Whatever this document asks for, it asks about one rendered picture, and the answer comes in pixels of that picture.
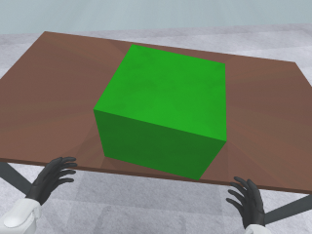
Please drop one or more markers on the right robot forearm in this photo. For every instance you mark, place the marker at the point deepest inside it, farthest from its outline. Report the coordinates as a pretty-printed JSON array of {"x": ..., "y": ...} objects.
[{"x": 256, "y": 229}]

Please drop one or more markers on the left robot forearm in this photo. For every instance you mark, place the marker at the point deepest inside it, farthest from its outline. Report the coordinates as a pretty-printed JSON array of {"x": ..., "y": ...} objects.
[{"x": 22, "y": 218}]

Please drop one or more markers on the right robot hand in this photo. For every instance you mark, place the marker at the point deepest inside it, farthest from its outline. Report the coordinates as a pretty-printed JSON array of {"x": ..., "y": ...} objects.
[{"x": 251, "y": 210}]

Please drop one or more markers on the table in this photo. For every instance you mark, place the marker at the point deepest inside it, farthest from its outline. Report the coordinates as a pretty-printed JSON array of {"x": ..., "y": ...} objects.
[{"x": 47, "y": 101}]

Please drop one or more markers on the left robot hand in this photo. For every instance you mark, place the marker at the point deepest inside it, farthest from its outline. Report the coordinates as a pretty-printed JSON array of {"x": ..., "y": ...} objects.
[{"x": 49, "y": 179}]

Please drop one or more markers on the carton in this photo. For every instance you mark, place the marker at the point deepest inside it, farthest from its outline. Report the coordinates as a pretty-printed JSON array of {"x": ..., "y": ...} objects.
[{"x": 164, "y": 111}]

